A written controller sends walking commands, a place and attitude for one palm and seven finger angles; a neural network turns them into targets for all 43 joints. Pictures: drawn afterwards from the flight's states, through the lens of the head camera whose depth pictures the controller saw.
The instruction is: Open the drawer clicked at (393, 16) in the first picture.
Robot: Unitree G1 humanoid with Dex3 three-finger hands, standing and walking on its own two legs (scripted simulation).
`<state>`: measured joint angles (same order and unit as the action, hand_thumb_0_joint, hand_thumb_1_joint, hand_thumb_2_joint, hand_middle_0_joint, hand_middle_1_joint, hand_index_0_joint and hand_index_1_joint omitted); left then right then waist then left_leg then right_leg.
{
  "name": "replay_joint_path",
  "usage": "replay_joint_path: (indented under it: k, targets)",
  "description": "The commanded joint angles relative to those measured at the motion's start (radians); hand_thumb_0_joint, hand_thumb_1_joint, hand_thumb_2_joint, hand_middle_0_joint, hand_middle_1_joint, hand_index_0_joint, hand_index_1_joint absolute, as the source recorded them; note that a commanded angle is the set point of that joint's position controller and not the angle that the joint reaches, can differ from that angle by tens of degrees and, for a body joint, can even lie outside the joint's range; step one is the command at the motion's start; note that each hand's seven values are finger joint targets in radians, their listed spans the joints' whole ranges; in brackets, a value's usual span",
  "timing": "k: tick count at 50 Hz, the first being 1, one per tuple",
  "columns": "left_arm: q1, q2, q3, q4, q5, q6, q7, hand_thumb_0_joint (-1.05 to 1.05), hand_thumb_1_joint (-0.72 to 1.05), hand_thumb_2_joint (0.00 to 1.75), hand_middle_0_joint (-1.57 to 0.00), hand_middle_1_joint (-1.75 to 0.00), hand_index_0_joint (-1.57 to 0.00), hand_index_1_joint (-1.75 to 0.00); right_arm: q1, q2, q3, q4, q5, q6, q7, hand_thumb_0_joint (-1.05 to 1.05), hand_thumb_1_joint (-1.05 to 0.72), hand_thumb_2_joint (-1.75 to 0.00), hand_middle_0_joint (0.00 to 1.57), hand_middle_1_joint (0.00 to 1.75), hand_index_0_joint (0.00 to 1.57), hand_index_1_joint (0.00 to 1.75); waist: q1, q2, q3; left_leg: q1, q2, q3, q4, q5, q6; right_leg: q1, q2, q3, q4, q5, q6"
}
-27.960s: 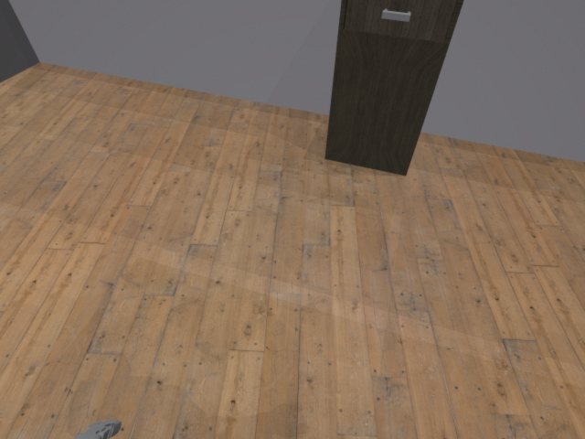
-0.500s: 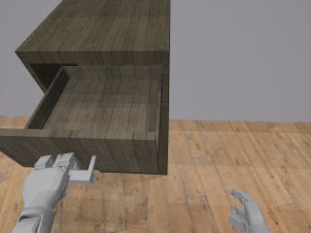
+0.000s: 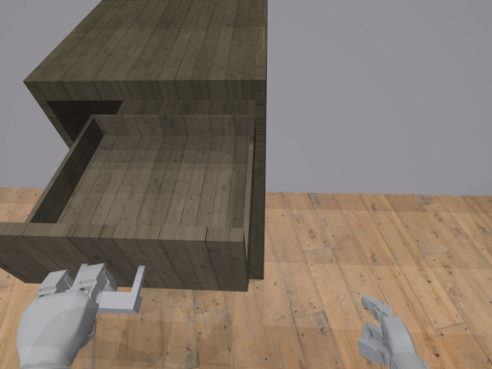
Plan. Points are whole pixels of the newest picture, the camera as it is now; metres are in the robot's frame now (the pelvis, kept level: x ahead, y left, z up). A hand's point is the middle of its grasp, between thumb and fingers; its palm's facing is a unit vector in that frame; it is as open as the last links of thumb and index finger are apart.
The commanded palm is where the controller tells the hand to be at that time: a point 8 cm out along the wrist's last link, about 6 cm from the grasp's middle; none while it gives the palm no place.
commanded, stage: pull the drawer open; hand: left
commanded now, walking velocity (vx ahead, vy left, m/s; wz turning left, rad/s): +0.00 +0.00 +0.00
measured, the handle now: (107, 286) +0.21 +0.24 +0.04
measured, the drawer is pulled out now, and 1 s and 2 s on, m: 0.30 0.30 0.30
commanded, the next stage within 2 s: open the thumb to release the handle in 0.22 s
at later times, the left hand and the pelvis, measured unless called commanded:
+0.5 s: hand (69, 324) +0.16 +0.28 +0.03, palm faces +0.01 -0.03 -1.00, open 6.2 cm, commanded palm +0.14 +0.27 +0.08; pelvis +0.00 +0.00 +0.00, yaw +1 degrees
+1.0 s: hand (76, 333) +0.15 +0.27 +0.02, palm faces +0.00 -0.08 -1.00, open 13.6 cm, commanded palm +0.14 +0.27 +0.08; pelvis -0.02 -0.01 +0.00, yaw +2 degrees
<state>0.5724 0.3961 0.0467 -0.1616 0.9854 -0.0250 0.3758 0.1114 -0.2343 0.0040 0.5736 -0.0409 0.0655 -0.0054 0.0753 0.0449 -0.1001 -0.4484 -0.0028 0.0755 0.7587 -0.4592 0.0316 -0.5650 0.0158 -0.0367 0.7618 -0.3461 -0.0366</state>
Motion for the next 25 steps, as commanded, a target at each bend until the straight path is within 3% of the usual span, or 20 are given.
replay_joint_path:
  k: [1, 2, 3, 8, 15, 16, 17, 20, 23, 25]
  targets:
    - [0.151, 0.168, 0.136, -0.265, 0.003, -0.010, 0.066, 0.00, 0.90, 0.90, -0.40, -1.35, -0.40, -1.35, -0.119, -0.117, -0.042, -0.175, 0.002, -0.045, -0.003, 0.00, -0.90, -0.90, 0.20, 0.30, 0.20, 0.30, 0.049, 0.028, -0.154, 0.031, 0.004, -0.075, -0.087, 0.451, -0.037, 0.175, -0.005, 0.050, -0.081, 0.291, -0.007]
    - [0.137, 0.186, 0.156, -0.264, 0.005, -0.009, 0.069, 0.00, 0.90, 0.90, -0.40, -1.35, -0.40, -1.35, -0.116, -0.119, -0.042, -0.174, 0.004, -0.042, -0.004, 0.00, -0.90, -0.90, 0.20, 0.30, 0.20, 0.30, 0.042, 0.025, -0.154, 0.031, 0.007, -0.080, -0.085, 0.465, -0.041, 0.169, -0.001, 0.056, -0.079, 0.291, -0.010]
    - [0.151, 0.173, 0.144, -0.280, 0.003, -0.007, 0.071, 0.00, 0.90, 0.90, -0.40, -1.35, -0.40, -1.35, -0.115, -0.119, -0.042, -0.182, 0.000, -0.043, -0.002, 0.00, -0.90, -0.90, 0.20, 0.30, 0.20, 0.30, 0.049, 0.039, -0.166, 0.038, 0.008, -0.080, -0.081, 0.473, -0.040, 0.168, -0.005, 0.051, -0.073, 0.290, -0.009]
    - [0.170, 0.168, 0.151, -0.260, 0.001, -0.010, 0.079, 0.00, 0.90, 0.90, -0.40, -1.35, -0.40, -1.35, -0.104, -0.118, -0.046, -0.176, 0.003, -0.040, 0.004, 0.00, -0.90, -0.90, 0.20, 0.30, 0.20, 0.30, 0.036, 0.014, -0.144, 0.030, 0.010, -0.085, -0.069, 0.473, -0.040, 0.138, 0.000, 0.044, -0.063, 0.284, -0.007]
    - [0.191, 0.147, 0.123, -0.297, 0.005, -0.014, 0.092, 0.00, 0.90, 0.90, -0.40, -1.35, -0.40, -1.35, -0.086, -0.119, -0.055, -0.178, -0.001, -0.044, 0.013, 0.00, -0.90, -0.90, 0.20, 0.30, 0.20, 0.30, 0.034, 0.032, -0.191, 0.058, 0.019, -0.093, -0.041, 0.561, -0.055, 0.111, 0.002, 0.039, -0.037, 0.309, -0.008]
    - [-0.073, 0.282, 0.239, -0.249, 0.030, -0.022, 0.102, 0.00, 0.90, 0.90, -0.40, -1.35, -0.40, -1.35, -0.088, -0.134, -0.057, -0.139, -0.001, -0.027, -0.008, 0.00, -0.90, -0.90, 0.20, 0.30, 0.20, 0.30, -0.008, -0.010, -0.142, 0.024, 0.004, -0.101, -0.041, 0.460, -0.049, 0.081, 0.007, 0.048, -0.042, 0.292, -0.011]
    - [-0.088, 0.285, 0.253, -0.226, 0.039, -0.028, 0.105, 0.00, 0.83, 0.87, -0.40, -1.34, -0.40, -1.34, -0.096, -0.124, -0.056, -0.143, -0.012, -0.021, -0.024, 0.00, -0.90, -0.90, 0.20, 0.30, 0.20, 0.30, 0.017, -0.009, -0.142, 0.009, -0.005, -0.096, -0.054, 0.400, -0.038, 0.114, 0.008, 0.050, -0.047, 0.277, -0.015]
    - [-0.046, 0.204, 0.199, -0.182, 0.026, -0.035, 0.103, 0.00, 0.62, 0.78, -0.38, -1.32, -0.38, -1.32, -0.088, -0.107, -0.062, -0.146, 0.000, -0.035, -0.023, 0.00, -0.90, -0.90, 0.20, 0.30, 0.20, 0.30, 0.015, 0.026, -0.167, 0.040, -0.005, -0.092, -0.053, 0.410, -0.041, 0.101, 0.003, 0.038, -0.050, 0.261, -0.015]
    - [-0.018, 0.191, 0.186, -0.197, -0.020, -0.026, 0.082, 0.00, 0.41, 0.69, -0.36, -1.30, -0.36, -1.30, -0.087, -0.110, -0.066, -0.140, 0.007, -0.040, -0.031, 0.00, -0.90, -0.90, 0.20, 0.30, 0.20, 0.30, 0.015, 0.020, -0.234, 0.069, -0.004, -0.091, -0.049, 0.479, -0.041, 0.157, -0.003, 0.034, -0.055, 0.335, -0.005]
    - [-0.025, 0.183, 0.165, -0.180, -0.026, -0.021, 0.061, 0.00, 0.27, 0.63, -0.35, -1.28, -0.35, -1.28, -0.098, -0.112, -0.062, -0.135, 0.007, -0.040, -0.035, 0.00, -0.90, -0.90, 0.20, 0.30, 0.20, 0.30, 0.010, -0.013, -0.196, 0.047, -0.003, -0.094, -0.062, 0.452, -0.038, 0.153, -0.004, 0.029, -0.066, 0.313, -0.001]
